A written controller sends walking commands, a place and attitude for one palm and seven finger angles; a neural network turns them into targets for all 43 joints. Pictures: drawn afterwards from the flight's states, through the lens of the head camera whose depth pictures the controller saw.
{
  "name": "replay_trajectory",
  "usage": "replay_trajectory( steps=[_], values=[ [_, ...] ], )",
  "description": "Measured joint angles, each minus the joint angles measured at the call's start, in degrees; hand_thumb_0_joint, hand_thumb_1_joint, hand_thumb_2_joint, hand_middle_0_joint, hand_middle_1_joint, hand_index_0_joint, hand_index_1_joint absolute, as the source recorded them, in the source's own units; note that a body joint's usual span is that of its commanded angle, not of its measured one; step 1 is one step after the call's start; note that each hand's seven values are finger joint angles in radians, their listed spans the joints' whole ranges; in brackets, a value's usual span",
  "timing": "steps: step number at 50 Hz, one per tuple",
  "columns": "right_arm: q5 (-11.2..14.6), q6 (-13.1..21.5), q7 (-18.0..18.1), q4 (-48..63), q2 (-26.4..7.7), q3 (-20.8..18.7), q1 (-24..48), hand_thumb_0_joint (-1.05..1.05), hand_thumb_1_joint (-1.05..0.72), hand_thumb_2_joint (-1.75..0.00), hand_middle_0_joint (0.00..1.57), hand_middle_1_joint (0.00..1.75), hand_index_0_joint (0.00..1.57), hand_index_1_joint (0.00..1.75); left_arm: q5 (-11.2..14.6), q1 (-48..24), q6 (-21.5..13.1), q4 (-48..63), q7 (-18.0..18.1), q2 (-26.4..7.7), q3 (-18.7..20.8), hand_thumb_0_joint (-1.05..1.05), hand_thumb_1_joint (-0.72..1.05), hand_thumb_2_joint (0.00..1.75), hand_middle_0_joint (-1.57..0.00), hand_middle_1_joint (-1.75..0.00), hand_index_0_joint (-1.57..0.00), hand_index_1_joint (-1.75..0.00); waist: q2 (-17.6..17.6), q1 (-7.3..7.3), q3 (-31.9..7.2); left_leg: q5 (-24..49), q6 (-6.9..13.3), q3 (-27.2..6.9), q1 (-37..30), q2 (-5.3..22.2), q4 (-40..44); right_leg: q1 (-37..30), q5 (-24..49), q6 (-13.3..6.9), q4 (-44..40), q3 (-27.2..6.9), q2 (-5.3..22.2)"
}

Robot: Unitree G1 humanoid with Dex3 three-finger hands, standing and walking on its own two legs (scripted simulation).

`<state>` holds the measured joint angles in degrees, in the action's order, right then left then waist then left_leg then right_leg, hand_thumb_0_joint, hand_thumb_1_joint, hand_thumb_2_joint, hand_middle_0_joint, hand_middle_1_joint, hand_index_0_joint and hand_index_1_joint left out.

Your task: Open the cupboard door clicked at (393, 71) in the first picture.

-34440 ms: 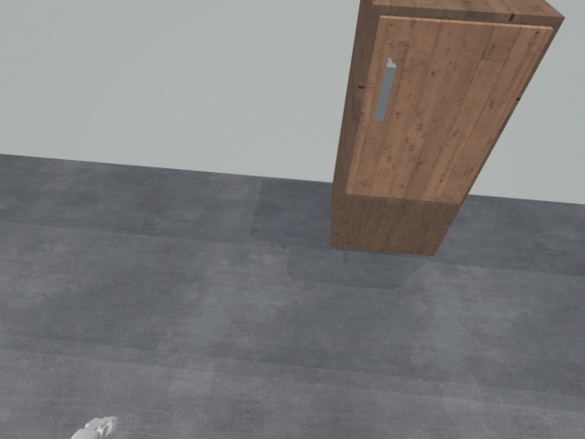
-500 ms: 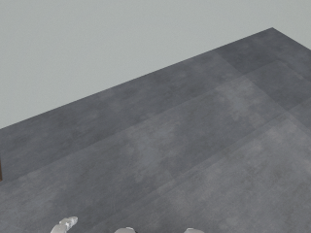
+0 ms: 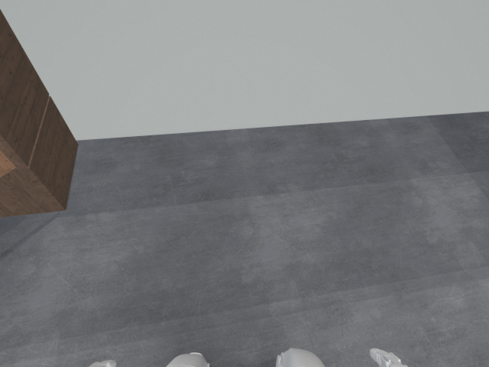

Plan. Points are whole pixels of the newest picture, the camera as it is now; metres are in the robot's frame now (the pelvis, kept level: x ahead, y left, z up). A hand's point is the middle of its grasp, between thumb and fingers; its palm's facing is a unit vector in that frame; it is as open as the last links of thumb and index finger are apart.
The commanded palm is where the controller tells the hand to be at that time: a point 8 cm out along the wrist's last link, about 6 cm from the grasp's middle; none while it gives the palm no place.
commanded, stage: turn to face it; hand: left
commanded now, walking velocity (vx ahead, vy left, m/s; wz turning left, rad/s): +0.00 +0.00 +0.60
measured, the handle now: out of the picture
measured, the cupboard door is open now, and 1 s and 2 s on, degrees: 42 42 42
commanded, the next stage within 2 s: take the last steps up to it in 1.54 s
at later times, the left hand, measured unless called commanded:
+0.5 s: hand out of the picture +0.02 +0.17 -0.15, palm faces +0.31 -0.92 -0.22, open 7.4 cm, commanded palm none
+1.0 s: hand out of the picture -0.02 +0.18 -0.14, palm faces +0.58 -0.76 -0.29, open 7.4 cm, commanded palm none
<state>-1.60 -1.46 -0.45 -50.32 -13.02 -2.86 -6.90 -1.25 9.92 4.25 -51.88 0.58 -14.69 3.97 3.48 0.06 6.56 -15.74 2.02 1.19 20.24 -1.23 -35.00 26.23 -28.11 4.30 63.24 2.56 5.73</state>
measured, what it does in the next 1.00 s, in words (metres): steps on the spot, turning left: right foot, then left foot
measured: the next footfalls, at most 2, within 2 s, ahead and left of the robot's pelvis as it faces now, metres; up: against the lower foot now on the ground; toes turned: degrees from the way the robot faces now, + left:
right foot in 0.24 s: +0.06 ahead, -0.17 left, +0.00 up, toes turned +8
left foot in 0.56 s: +0.03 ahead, +0.10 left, +0.00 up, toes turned +25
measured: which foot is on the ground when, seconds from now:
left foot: down 0.00-0.24, up 0.26-0.54, down 0.56-0.90, up 0.92-1.00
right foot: up 0.00-0.22, down 0.24-0.56, up 0.58-0.88, down 0.90-1.00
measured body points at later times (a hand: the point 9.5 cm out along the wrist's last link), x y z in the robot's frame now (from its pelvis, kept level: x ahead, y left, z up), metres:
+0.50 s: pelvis +0.01 -0.04 +0.01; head +0.06 -0.02 +0.46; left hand +0.01 +0.21 -0.14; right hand +0.17 -0.27 -0.13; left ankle -0.01 +0.08 -0.69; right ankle +0.02 -0.17 -0.73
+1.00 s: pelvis +0.02 -0.05 +0.00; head +0.06 -0.04 +0.45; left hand -0.05 +0.22 -0.12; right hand +0.24 -0.22 -0.14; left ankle -0.04 +0.05 -0.67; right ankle +0.10 -0.16 -0.73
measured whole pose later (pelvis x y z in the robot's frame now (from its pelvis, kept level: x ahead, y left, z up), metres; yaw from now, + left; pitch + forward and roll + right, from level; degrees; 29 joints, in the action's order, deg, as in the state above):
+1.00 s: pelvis +0.02 -0.05 +0.00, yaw +37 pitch +0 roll +0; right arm -1.3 -4.5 -1.5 -52.8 -14.7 -4.9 -9.0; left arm -1.6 10.0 1.5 -49.0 1.1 -12.5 2.9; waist -1.8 -0.9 4.9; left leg -25.9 -1.3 -2.8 28.7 -2.7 -58.0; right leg 15.1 -17.5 1.3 33.1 4.5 4.3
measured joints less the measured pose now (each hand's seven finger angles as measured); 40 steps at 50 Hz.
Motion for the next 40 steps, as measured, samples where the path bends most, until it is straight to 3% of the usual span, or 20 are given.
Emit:
replay_trajectory(
  steps=[5,11,12,15,17,19,21,25,28,31,34,40],
  values=[
    [-0.07,-0.26,0.33,-0.83,0.23,0.22,-1.39,0.0,-0.9,-0.9,0.2,0.3,0.2,0.3,0.09,-1.68,-0.6,1.32,-0.24,-0.22,0.2,0.01,0.91,0.9,-0.2,-0.3,-0.2,-0.3,-2.04,-0.2,-0.62,3.27,-0.27,-3.33,-1.23,-0.42,4.67,0.65,2.93,0.05,-5.57,-2.25,-1.49],
    [-0.07,-1.56,-0.05,-1.69,0.04,-0.52,-3.21,0.01,-0.9,-0.9,0.2,0.3,0.21,0.3,0.39,-2.75,-1.61,3.0,-0.13,0.22,-0.16,0.01,0.91,0.9,-0.2,-0.3,-0.2,-0.3,-4.44,-1.28,-1.65,3.56,-2.18,-8.02,0.31,-1.14,3.55,-7.0,6.71,-0.99,-24.48,-2.27,-3.88],
    [0.15,-1.87,-0.14,-1.64,0.05,-0.73,-3.7,0.01,-0.9,-0.9,0.2,0.3,0.21,0.3,0.3,-2.3,-2.09,3.58,-0.11,0.07,-0.27,0.01,0.91,0.9,-0.2,-0.3,-0.2,-0.3,-4.09,-1.2,-2.29,2.89,-2.52,-8.4,1.39,-1.86,2.09,-9.17,7.86,-1.77,-29.79,-2.4,-3.61],
    [0.35,-2.79,-0.49,-2.4,-1.15,-1.78,-3.29,0.01,-0.9,-0.9,0.2,0.3,0.2,0.3,-0.22,-1.91,-2.69,3.49,0.41,1.54,-0.82,0.01,0.91,0.9,-0.2,-0.3,-0.2,-0.3,-5.33,-1.31,-1.42,-8.69,-3.12,-6.65,6.49,-2.18,-12.82,-9.92,10.06,-3.5,-29.63,-0.32,-2.94],
    [0.21,-3.09,-0.87,-2.79,-1.84,-2.22,-3.23,0.01,-0.9,-0.9,0.2,0.3,0.2,0.3,-0.17,-1.0,-2.57,3.29,0.57,2.53,-1.24,0.01,0.91,0.9,-0.2,-0.3,-0.2,-0.3,-5.47,-1.6,-1.17,-9.7,-3.66,-4.1,9.21,-1.56,-23.07,-11.55,10.01,-3.51,-30.97,1.35,-1.93],
    [0.3,-3.25,-1.15,-3.02,-1.95,-2.27,-3.0,0.01,-0.91,-0.9,0.2,0.3,0.2,0.3,-0.12,-0.08,-2.62,2.91,0.65,3.04,-1.51,0.01,0.91,0.9,-0.2,-0.3,-0.2,-0.3,-4.61,-1.84,-0.91,-9.48,-4.52,-1.73,9.71,-0.35,-26.97,-13.12,10.36,-3.39,-32.63,2.68,-0.86],
    [0.49,-3.26,-1.31,-3.01,-1.69,-2.08,-2.68,0.01,-0.91,-0.9,0.2,0.3,0.2,0.3,-0.19,0.65,-2.81,2.53,0.63,3.25,-1.69,0.01,0.9,0.9,-0.2,-0.3,-0.2,-0.3,-3.19,-1.84,-0.54,-9.79,-5.13,0.24,8.21,0.75,-24.2,-14.3,10.54,-3.24,-33.68,3.97,0.33],
    [0.75,-2.73,-1.45,-2.61,-1.32,-1.4,-1.39,0.01,-0.91,-0.9,0.2,0.3,0.2,0.3,-0.41,1.93,-3.28,1.92,0.24,3.21,-1.88,0.01,0.9,0.9,-0.2,-0.3,-0.2,-0.3,-0.85,-0.91,0.29,-9.38,-5.01,2.8,2.81,1.55,-10.62,-14.85,9.0,-2.33,-32.04,6.51,2.54],
    [0.64,-1.6,-1.55,-1.54,-1.77,-0.95,-0.62,0.01,-0.91,-0.9,0.2,0.3,0.2,0.3,0.04,3.47,-3.02,1.44,-0.21,2.7,-1.61,0.01,0.9,0.9,-0.2,-0.3,-0.2,-0.3,-0.54,-0.54,-0.09,0.33,-3.15,3.15,-1.97,1.46,1.07,-12.92,5.62,-1.12,-25.82,8.45,3.86],
    [0.3,-0.31,-1.0,-0.82,-0.9,-0.66,0.43,0.01,-0.91,-0.9,0.2,0.3,0.2,0.3,0.33,2.61,-0.95,0.06,-0.03,0.89,-0.93,0.01,0.9,0.9,-0.2,-0.3,-0.2,-0.3,0.92,-0.14,0.31,-0.4,-0.07,2.13,-0.1,0.23,-2.25,-6.21,-3.26,-0.05,-9.64,3.34,2.74],
    [0.0,-0.03,-0.16,-0.38,-0.35,-0.21,0.07,0.0,-0.91,-0.9,0.2,0.3,0.2,0.3,0.18,1.27,0.11,-0.71,0.11,-0.06,-0.19,0.01,0.91,0.9,-0.2,-0.3,-0.2,-0.3,0.27,-0.05,-0.19,-0.39,-0.02,0.17,-0.35,0.11,-0.68,-1.44,-1.83,-0.05,-1.88,0.68,0.46],
    [-0.27,-0.64,0.2,-1.18,-0.21,0.0,-0.95,0.0,-0.9,-0.9,0.2,0.3,0.2,0.3,0.22,-0.93,-0.63,0.94,-0.24,-0.31,0.1,0.01,0.91,0.9,-0.2,-0.3,-0.2,-0.3,-2.62,-0.23,-0.98,2.94,-0.74,-4.06,-1.32,-0.18,3.63,-1.39,1.72,-0.41,-10.65,-1.52,-1.79]
  ],
)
